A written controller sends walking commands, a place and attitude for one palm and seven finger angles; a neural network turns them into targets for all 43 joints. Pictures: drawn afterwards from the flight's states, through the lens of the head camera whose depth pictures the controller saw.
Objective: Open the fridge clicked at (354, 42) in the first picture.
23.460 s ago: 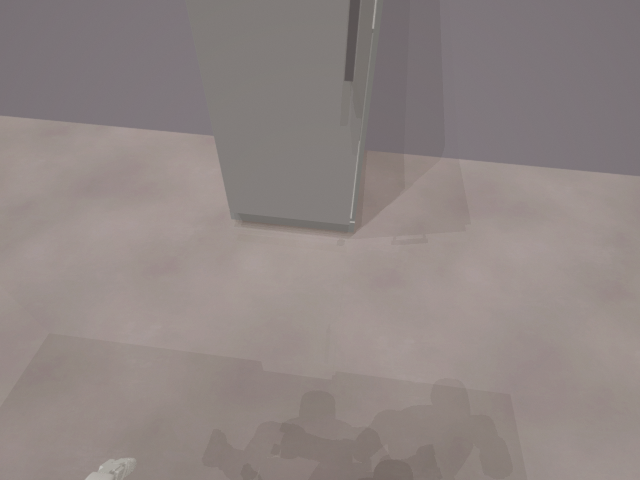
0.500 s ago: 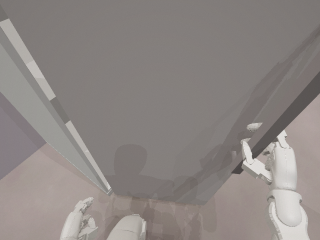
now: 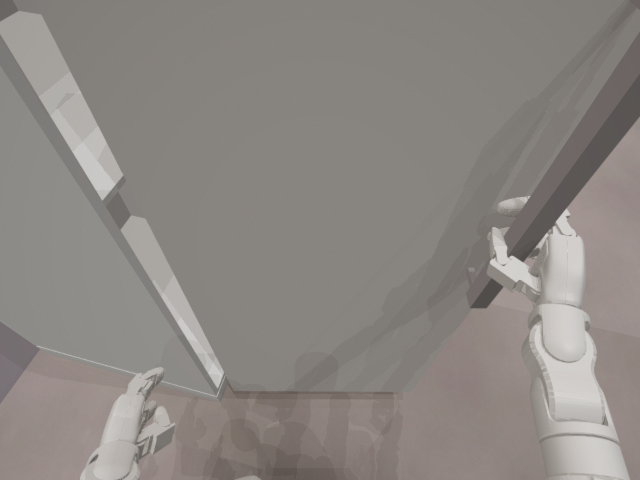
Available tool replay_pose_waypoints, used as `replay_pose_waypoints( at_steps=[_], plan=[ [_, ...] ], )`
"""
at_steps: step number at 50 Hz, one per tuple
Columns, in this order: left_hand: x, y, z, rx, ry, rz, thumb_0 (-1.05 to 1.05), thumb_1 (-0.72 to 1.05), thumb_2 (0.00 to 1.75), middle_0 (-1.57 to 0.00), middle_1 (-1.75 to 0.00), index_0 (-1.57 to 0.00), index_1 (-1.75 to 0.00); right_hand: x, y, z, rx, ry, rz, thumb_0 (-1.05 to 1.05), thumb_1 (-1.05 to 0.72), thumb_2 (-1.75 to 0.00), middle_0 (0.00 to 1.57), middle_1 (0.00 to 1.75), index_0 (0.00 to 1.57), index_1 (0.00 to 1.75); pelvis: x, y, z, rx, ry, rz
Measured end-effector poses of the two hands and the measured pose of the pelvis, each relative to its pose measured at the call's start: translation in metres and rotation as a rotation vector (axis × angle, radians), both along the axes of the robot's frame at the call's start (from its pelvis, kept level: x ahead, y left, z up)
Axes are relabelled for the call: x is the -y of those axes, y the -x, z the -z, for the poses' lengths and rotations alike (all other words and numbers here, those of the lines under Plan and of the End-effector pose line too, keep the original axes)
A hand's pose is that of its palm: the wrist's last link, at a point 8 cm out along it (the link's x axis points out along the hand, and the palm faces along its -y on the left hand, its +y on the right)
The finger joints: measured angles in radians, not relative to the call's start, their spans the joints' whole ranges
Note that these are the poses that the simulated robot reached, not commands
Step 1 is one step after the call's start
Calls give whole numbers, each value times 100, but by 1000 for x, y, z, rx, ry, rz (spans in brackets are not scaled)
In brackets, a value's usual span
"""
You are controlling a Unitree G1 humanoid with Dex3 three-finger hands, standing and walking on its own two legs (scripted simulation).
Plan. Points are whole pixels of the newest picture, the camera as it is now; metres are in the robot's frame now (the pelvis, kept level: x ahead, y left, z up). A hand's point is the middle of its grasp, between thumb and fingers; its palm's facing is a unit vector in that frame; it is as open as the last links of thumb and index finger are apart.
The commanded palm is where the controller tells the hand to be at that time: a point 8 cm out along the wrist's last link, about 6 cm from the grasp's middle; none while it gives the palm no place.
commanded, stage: stop walking and hold the door back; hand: right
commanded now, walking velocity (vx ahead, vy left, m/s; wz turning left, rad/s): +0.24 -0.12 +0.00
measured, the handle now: (534, 197) +0.39 -0.22 +0.17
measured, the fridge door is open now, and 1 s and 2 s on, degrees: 76 69 70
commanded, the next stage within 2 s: loosen the grip on the handle in 1.20 s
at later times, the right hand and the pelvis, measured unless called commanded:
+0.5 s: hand (496, 228) +0.39 -0.20 +0.11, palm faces +0.26 +0.94 -0.23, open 5.8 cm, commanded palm +0.36 -0.27 +0.10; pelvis -0.06 +0.01 +0.00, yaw +0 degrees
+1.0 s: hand (495, 228) +0.39 -0.21 +0.10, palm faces +0.11 +0.97 -0.21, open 6.0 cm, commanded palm +0.36 -0.26 +0.10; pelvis -0.03 -0.04 +0.00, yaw +5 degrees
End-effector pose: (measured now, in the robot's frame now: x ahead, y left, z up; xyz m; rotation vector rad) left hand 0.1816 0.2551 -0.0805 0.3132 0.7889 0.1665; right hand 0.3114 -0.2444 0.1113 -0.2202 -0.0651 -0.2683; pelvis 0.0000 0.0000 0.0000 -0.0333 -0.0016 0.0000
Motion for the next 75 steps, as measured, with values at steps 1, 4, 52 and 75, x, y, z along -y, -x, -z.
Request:
replay_pose_waypoints(
  at_steps=[1, 4, 52, 75],
  plan=[
    [1, 1, -4, 12, -3, 14, 1, 91, 90, -20, -30, -20, -30, 0, -1, 0, 3, -9, -5, -2, -62, -82, 44, 137, 39, 140, 0, 7, 0, -2, -1, 6],
    [7, 11, -11, 49, -7, 37, 1, 91, 90, -20, -30, -20, -30, 2, -4, 0, 9, -27, -29, -2, -61, -82, 45, 138, 41, 140, 2, 27, 4, 0, -5, 14],
    [70, 112, 28, -124, 128, -150, 1, 90, 90, -20, -30, -21, -30, 13, -52, 1, -8, -5, -167, -6, -65, -74, 44, 139, 37, 138, 45, 32, 4, -16, -51, -82],
    [11, 165, 8, -55, 36, -152, 0, 90, 90, -20, -30, -20, -30, 14, -39, -5, -62, -79, -127, -2, -38, -66, 40, 136, 42, 140, 33, 65, 7, -60, -28, -65]
  ],
)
